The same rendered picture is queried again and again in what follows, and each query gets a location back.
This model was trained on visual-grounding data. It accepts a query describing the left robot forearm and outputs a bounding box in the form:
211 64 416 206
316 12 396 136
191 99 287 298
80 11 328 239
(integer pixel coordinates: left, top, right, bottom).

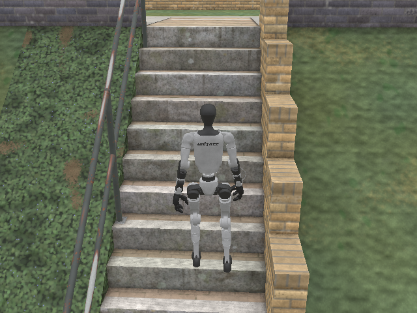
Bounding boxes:
174 160 187 194

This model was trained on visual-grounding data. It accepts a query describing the right robot upper arm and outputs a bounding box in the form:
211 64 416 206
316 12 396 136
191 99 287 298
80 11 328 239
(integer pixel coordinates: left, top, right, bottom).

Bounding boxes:
222 132 238 168

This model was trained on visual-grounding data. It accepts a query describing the robot right hand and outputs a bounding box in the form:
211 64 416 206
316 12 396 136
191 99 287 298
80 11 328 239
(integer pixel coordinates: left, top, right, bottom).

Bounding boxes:
231 185 244 201

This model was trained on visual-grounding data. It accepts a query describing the left robot thigh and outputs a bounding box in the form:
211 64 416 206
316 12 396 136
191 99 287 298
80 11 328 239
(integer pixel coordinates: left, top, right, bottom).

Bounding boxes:
187 182 201 226

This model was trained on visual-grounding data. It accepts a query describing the right robot forearm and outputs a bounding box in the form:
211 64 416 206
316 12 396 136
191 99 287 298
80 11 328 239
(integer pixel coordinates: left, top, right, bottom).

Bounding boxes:
231 158 242 186

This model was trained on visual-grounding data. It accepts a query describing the left robot upper arm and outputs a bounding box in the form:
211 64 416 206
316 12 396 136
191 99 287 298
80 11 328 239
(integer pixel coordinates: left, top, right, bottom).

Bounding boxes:
180 132 195 170

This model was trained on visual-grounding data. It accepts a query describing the robot left hand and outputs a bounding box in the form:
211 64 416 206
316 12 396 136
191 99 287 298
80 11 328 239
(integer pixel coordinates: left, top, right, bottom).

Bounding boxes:
173 193 188 213

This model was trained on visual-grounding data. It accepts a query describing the robot head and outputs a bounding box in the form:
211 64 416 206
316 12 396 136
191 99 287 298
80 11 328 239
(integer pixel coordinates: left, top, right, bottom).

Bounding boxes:
197 104 220 136

